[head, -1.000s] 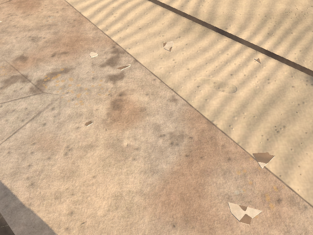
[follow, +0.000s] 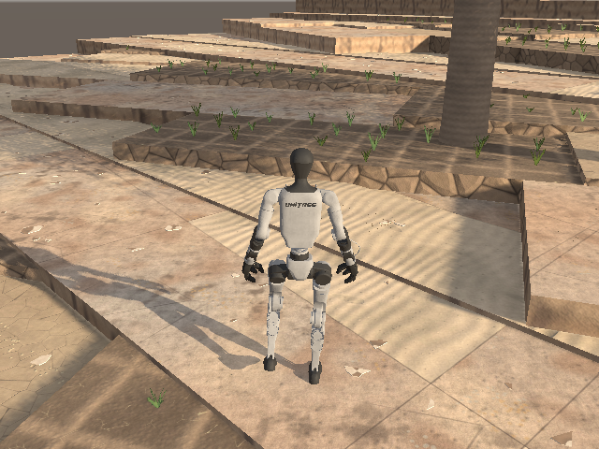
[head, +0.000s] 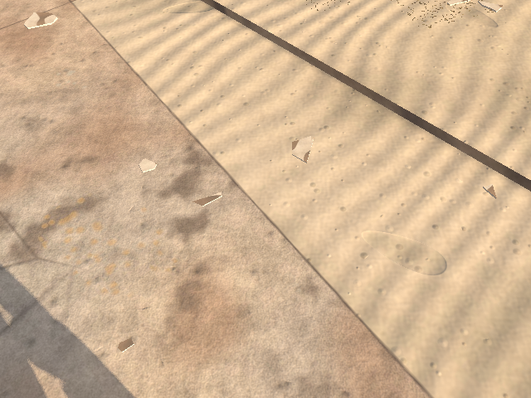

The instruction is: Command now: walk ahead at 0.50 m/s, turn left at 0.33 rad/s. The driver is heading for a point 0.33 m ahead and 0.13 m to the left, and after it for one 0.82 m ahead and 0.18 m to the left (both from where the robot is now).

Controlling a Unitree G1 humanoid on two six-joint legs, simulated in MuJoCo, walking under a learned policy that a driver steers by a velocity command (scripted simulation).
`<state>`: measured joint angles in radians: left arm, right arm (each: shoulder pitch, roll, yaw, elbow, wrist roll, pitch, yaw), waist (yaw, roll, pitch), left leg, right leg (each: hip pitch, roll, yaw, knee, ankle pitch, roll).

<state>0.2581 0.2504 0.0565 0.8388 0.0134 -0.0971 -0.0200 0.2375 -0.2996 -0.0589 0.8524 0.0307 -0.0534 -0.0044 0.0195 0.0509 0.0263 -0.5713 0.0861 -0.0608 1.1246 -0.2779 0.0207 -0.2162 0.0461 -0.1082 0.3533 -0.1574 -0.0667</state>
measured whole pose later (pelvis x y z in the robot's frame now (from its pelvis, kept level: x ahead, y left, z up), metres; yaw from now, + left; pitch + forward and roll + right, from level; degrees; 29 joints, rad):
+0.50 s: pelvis +0.24 +0.07 -0.01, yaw +16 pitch +2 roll +0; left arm 0.14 0.30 0.05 0.79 0.00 -0.06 0.02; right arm 0.15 -0.29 -0.08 0.69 0.00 -0.02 0.02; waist -0.01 -0.01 0.08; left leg -0.41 -0.10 0.00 0.49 -0.11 0.10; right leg -0.50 -0.04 0.04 1.24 -0.47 0.05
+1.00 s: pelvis +0.35 +0.05 -0.01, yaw +21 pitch +0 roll +0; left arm 0.15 0.23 0.03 0.81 0.02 -0.03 0.01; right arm 0.18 -0.24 -0.03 0.75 -0.02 0.03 -0.01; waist 0.00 0.02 0.01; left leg -0.25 -0.07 -0.09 0.54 -0.29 0.02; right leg -0.29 -0.01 0.02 0.55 -0.26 0.02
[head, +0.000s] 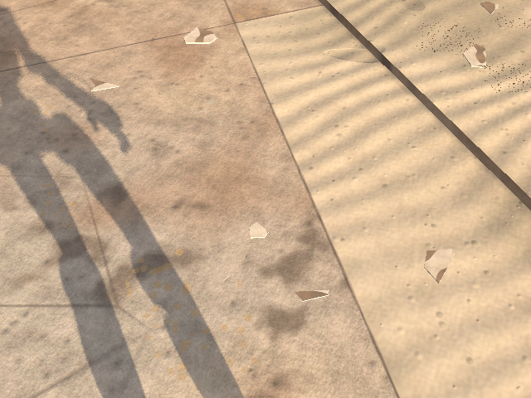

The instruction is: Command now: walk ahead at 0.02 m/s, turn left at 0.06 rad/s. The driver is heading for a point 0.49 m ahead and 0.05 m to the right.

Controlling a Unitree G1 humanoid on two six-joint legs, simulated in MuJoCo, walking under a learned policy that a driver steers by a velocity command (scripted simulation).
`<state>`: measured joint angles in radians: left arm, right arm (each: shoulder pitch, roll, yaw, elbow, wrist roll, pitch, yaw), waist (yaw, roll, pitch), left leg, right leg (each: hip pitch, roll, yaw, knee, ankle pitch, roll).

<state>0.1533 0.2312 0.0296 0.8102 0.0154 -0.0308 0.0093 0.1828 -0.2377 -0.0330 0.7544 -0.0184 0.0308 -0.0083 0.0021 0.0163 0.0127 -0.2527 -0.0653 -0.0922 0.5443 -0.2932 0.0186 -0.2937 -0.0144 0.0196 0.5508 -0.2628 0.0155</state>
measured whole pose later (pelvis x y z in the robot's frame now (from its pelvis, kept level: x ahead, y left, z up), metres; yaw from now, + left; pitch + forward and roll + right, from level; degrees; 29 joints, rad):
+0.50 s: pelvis +0.01 -0.01 +0.00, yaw +0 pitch -2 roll +0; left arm 0.13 0.24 0.03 0.97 0.00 -0.01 0.02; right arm 0.20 -0.22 -0.05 0.90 -0.01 0.02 -0.04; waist 0.01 0.00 0.04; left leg -0.17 -0.04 -0.10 0.51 -0.30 0.00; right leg -0.22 0.01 0.01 0.52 -0.27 -0.01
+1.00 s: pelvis +0.00 -0.02 +0.01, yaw -1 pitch -2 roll +0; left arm 0.18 0.22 0.02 1.08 0.00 -0.01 0.03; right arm 0.23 -0.21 -0.03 1.07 0.00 0.00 -0.04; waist 0.01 0.00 0.05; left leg -0.17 -0.02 -0.09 0.48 -0.27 -0.02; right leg -0.22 0.02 0.01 0.49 -0.24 -0.02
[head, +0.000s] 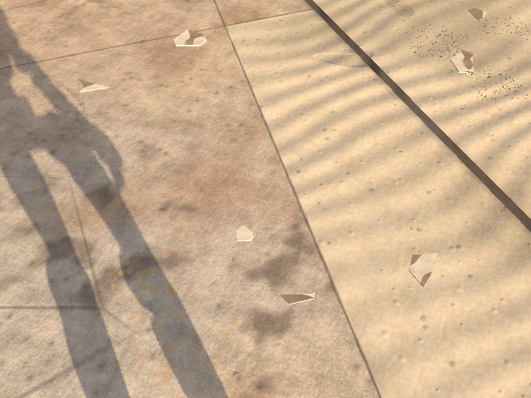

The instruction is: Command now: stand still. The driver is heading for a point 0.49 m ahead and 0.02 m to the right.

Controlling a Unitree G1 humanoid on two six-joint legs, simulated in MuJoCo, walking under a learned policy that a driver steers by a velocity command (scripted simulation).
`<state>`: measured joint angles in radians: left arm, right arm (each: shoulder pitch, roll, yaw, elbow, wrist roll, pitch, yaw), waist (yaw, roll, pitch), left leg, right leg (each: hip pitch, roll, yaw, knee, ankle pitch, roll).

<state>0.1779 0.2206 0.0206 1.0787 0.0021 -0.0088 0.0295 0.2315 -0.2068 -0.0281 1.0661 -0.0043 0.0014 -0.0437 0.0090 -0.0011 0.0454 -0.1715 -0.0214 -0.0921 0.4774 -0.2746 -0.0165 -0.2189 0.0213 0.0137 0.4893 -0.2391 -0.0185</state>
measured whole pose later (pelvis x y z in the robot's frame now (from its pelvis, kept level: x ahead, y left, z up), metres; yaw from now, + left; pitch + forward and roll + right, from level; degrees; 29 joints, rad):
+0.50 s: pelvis +0.00 +0.00 +0.00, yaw +0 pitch -1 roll +0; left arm 0.22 0.20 0.01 1.09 0.00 -0.01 0.03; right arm 0.27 -0.19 -0.01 1.11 0.00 -0.01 -0.05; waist 0.01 0.00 0.04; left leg -0.18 -0.01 -0.09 0.48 -0.28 -0.02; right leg -0.23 0.03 0.01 0.49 -0.24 -0.02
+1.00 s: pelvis +0.01 +0.00 +0.00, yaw +0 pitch -1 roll +0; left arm 0.29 0.19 0.02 1.09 -0.02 -0.01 0.04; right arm 0.33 -0.18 -0.01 1.11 0.01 -0.02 -0.05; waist 0.01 0.00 0.01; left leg -0.22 -0.01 -0.07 0.59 -0.41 0.02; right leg -0.24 0.03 0.01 0.54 -0.32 -0.05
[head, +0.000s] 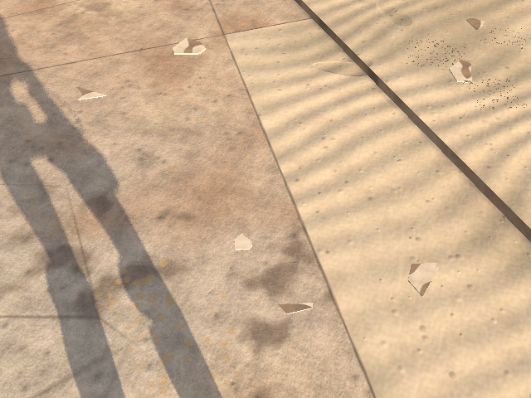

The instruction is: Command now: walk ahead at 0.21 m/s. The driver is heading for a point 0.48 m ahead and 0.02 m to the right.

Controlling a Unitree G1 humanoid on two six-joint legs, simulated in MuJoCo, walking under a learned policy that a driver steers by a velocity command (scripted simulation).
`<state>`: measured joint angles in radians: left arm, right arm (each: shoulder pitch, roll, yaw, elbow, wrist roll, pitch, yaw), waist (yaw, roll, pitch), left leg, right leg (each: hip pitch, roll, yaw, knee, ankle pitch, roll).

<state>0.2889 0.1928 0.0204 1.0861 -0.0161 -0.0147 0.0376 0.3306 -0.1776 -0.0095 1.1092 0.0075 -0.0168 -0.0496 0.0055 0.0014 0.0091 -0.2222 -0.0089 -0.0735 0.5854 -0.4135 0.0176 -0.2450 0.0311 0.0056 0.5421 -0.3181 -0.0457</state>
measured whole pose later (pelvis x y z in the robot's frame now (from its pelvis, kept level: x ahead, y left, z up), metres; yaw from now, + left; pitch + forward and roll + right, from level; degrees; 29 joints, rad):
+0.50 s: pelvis +0.17 +0.03 +0.00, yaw +0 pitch +3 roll +0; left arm -0.01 0.24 0.03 0.89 -0.03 -0.09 -0.03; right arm 0.55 -0.17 -0.01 1.07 0.01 -0.09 -0.02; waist -0.10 -0.03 0.01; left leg 0.14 -0.02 0.01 0.14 -0.33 0.03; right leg -0.66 -0.06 -0.04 0.62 0.00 -0.04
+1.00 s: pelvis +0.40 +0.00 +0.01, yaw +0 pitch +1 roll -3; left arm 0.23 0.23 0.02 1.04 0.01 -0.07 0.00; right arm 0.13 -0.22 -0.05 0.91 0.00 -0.04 -0.03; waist 0.04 0.04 0.01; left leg -0.47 0.08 -0.04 0.60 -0.10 -0.01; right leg -0.15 0.08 -0.08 0.34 -0.20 -0.06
